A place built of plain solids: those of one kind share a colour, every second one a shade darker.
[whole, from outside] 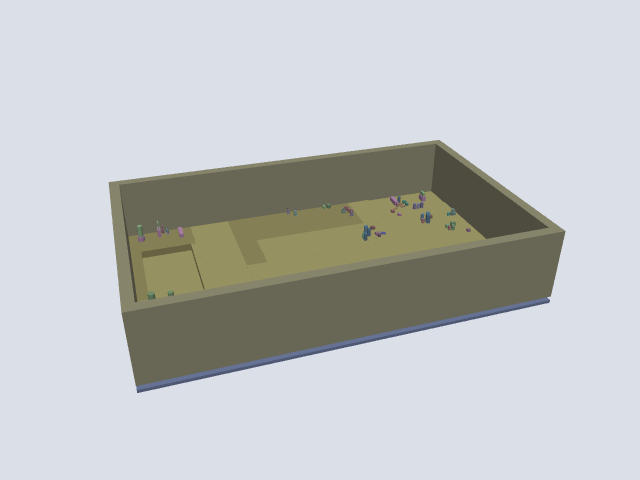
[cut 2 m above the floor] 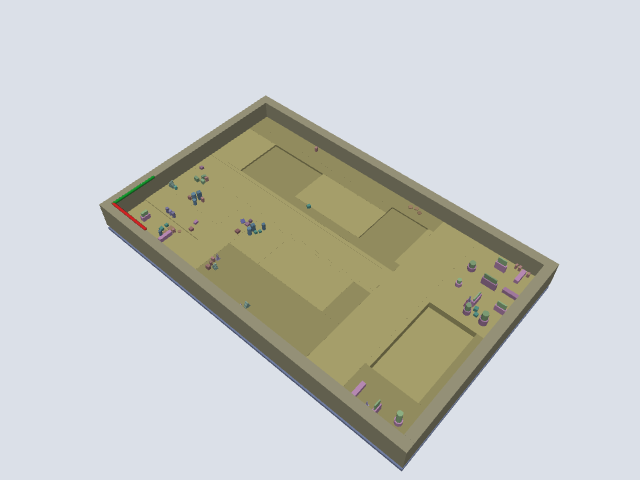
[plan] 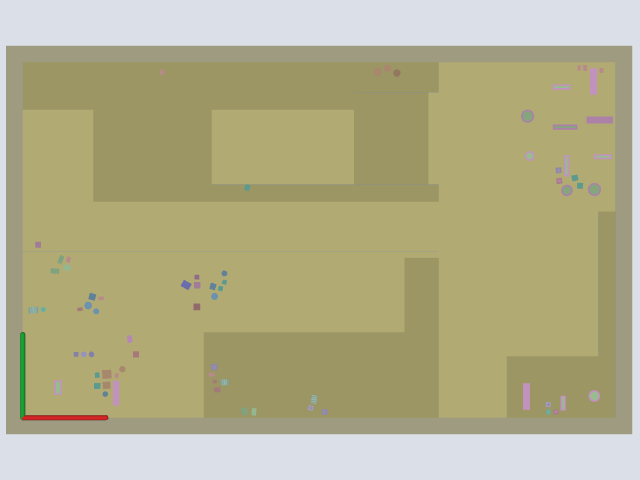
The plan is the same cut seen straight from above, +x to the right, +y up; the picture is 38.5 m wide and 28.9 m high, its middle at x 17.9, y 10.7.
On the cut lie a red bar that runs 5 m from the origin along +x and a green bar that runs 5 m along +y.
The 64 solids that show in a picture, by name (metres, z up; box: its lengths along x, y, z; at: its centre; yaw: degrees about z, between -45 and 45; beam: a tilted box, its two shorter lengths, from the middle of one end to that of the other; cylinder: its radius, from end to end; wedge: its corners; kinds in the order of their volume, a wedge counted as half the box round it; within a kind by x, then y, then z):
{
 "floor_1": {"box": [4.25, 5.54, 1.32], "at": [2.12, 15.77, -0.66]},
 "floor_2": {"box": [8.3, 3.4, 0.9], "at": [4.15, 1.7, -0.55]},
 "floor_3": {"box": [8.3, 2.6, 1.0], "at": [4.15, 4.7, -0.5]},
 "floor_4": {"box": [8.3, 4.0, 1.0], "at": [4.15, 8.0, -0.5]},
 "floor_5": {"box": [7.13, 5.54, 1.09], "at": [7.82, 15.77, -0.78]},
 "floor_6": {"box": [2.6, 10.0, 1.0], "at": [9.6, 5.0, -0.5]},
 "floor_7": {"box": [19.95, 1.05, 1.32], "at": [9.97, 19.07, -0.66]},
 "floor_8": {"box": [25.05, 2.6, 1.0], "at": [12.53, 11.3, -0.5]},
 "floor_9": {"box": [25.05, 0.4, 1.32], "at": [12.53, 12.8, -0.66]},
 "floor_10": {"box": [25.05, 1.81, 1.32], "at": [12.53, 20.5, -0.66]},
 "floor_11": {"box": [3.9, 4.48, 1.32], "at": [12.85, 7.39, -0.66]},
 "floor_12": {"box": [8.57, 4.49, 1.32], "at": [15.66, 16.3, -0.66]},
 "floor_13": {"box": [14.15, 5.15, 1.32], "at": [17.98, 2.58, -0.66]},
 "floor_14": {"box": [14.15, 0.37, 1.32], "at": [17.98, 9.81, -0.66]},
 "floor_15": {"box": [13.67, 1.05, 1.32], "at": [18.21, 13.53, -0.66]},
 "floor_16": {"box": [8.19, 4.48, 1.32], "at": [18.89, 7.39, -0.66]},
 "floor_17": {"box": [4.48, 5.54, 1.15], "at": [22.19, 16.82, -0.74]},
 "floor_18": {"box": [2.06, 4.48, 1.32], "at": [24.02, 7.39, -0.66]},
 "floor_19": {"box": [0.62, 5.54, 1.32], "at": [24.74, 16.82, -0.66]},
 "floor_20": {"box": [4.1, 21.4, 1.0], "at": [27.1, 10.7, -0.5]},
 "floor_21": {"box": [0.5, 8.72, 1.32], "at": [29.4, 8.06, -0.66]},
 "floor_22": {"box": [5.01, 8.72, 0.56], "at": [32.16, 8.06, -1.04]},
 "floor_23": {"box": [6.55, 3.7, 1.32], "at": [32.42, 1.85, -0.66]},
 "floor_24": {"box": [6.55, 8.98, 1.32], "at": [32.42, 16.91, -0.66]},
 "floor_25": {"box": [1.04, 8.72, 1.32], "at": [35.18, 8.06, -0.66]},
 "wall_1": {"box": [1.0, 21.4, 7.0], "at": [-0.5, 10.7, 2.5]},
 "wall_2": {"box": [37.7, 1.0, 7.0], "at": [17.85, -0.5, 2.5]},
 "wall_3": {"box": [37.7, 1.0, 7.0], "at": [17.85, 21.9, 2.5]},
 "wall_4": {"box": [1.0, 21.4, 7.0], "at": [36.2, 10.7, 2.5]},
 "floor_base_1": {"box": [37.7, 23.4, 0.3], "at": [17.85, 10.7, -1.57]},
 "piece_1": {"box": [0.46, 0.9, 0.55], "at": [2.13, 1.81, 0.17]},
 "piece_2": {"box": [0.38, 1.5, 0.48], "at": [5.62, 1.48, 0.14]},
 "piece_3": {"box": [0.42, 1.6, 0.43], "at": [30.33, 1.28, 0.21]},
 "piece_4": {"cylinder": 0.4, "from": [30.4, 18.15, 0.0], "to": [30.4, 18.15, 0.45]},
 "piece_5": {"cylinder": 0.3, "from": [30.53, 15.75, 0.0], "to": [30.53, 15.75, 0.45]},
 "piece_6": {"box": [1.1, 0.32, 0.85], "at": [32.44, 19.91, 0.42]},
 "piece_7": {"box": [0.32, 0.9, 0.85], "at": [32.54, 0.88, 0.42]},
 "piece_8": {"box": [1.5, 0.32, 0.85], "at": [32.66, 17.5, 0.42]},
 "piece_9": {"box": [0.32, 1.3, 0.7], "at": [32.74, 15.18, 0.35]},
 "piece_10": {"cylinder": 0.35, "from": [32.77, 13.68, 0.0], "to": [32.77, 13.68, 0.55]},
 "piece_11": {"box": [0.42, 1.6, 0.43], "at": [34.37, 20.25, 0.21]},
 "piece_12": {"cylinder": 0.35, "from": [34.42, 1.31, 0.0], "to": [34.42, 1.31, 0.5]},
 "piece_13": {"cylinder": 0.4, "from": [34.43, 13.74, 0.0], "to": [34.43, 13.74, 0.7]},
 "piece_14": {"box": [1.6, 0.42, 0.43], "at": [34.75, 17.93, 0.21]},
 "piece_15": {"box": [1.1, 0.32, 0.7], "at": [34.94, 15.71, 0.35]},
 "plant_1": {"box": [0.26, 0.7, 0.46], "at": [2.13, 1.81, 0.68]},
 "plant_2": {"cylinder": 0.3, "from": [30.4, 18.15, 0.45], "to": [30.4, 18.15, 0.96]},
 "plant_3": {"box": [0.9, 0.12, 0.66], "at": [32.44, 19.91, 1.18]},
 "plant_4": {"box": [1.3, 0.12, 0.56], "at": [32.66, 17.5, 1.13]},
 "plant_5": {"cylinder": 0.25, "from": [32.77, 13.68, 0.55], "to": [32.77, 13.68, 1.21]},
 "plant_6": {"cylinder": 0.25, "from": [34.42, 1.31, 0.5], "to": [34.42, 1.31, 1.71]},
 "plant_7": {"cylinder": 0.3, "from": [34.43, 13.74, 0.7], "to": [34.43, 13.74, 1.46]},
 "plant_8": {"box": [0.9, 0.12, 0.61], "at": [34.94, 15.71, 1.0]},
 "bin_1": {"cylinder": 0.23, "from": [3.94, 6.75, 0.0], "to": [3.94, 6.75, 0.95]},
 "bin_2": {"box": [0.41, 0.4, 0.99], "at": [4.19, 7.28, 0.49], "yaw": -15.5},
 "bag_1": {"box": [0.53, 0.32, 0.47], "at": [1.94, 8.83, 0.23], "yaw": -3.4},
 "bag_2": {"box": [0.37, 0.44, 0.41], "at": [13.36, 0.39, 0.2], "yaw": 13.4},
 "hose_coil_1": {"box": [0.47, 0.43, 0.13], "at": [5.05, 1.95, -0.09], "yaw": 5.3},
 "hose_coil_2": {"box": [0.56, 0.53, 0.13], "at": [5.06, 2.62, -0.09], "yaw": 0.9},
 "hose_coil_3": {"cylinder": 0.25, "from": [21.37, 20.81, -0.05], "to": [21.37, 20.81, 0.1]},
 "hose_coil_4": {"cylinder": 0.23, "from": [21.96, 21.05, -0.05], "to": [21.96, 21.05, 0.08]},
 "hose_coil_5": {"cylinder": 0.23, "from": [22.53, 20.75, -0.05], "to": [22.53, 20.75, 0.07]},
 "edge_bag_1": {"box": [0.39, 0.39, 0.22], "at": [10.52, 7.98, 0.11]},
 "inway_hose_coil_1": {"box": [0.54, 0.43, 0.14], "at": [9.84, 7.99, 0.02], "yaw": -28.9}
}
